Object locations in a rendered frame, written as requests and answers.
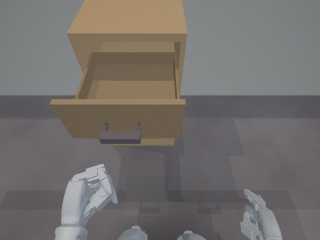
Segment drawer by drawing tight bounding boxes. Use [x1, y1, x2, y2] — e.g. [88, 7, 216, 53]
[49, 52, 186, 139]

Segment handle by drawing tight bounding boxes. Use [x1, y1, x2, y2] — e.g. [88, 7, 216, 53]
[99, 122, 141, 144]

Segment left robot thigh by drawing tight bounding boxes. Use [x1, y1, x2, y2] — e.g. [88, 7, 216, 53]
[117, 228, 148, 240]

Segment robot left hand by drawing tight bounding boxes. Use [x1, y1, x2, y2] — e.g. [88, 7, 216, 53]
[61, 164, 118, 228]

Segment robot right hand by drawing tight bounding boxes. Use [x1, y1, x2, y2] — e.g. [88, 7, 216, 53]
[240, 189, 283, 240]

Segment cabinet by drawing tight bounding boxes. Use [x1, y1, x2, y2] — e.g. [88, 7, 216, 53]
[67, 0, 187, 146]

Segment robot left forearm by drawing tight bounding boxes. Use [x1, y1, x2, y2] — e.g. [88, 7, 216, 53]
[54, 224, 88, 240]

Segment left robot shin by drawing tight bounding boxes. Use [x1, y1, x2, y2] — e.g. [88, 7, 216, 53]
[131, 226, 141, 230]

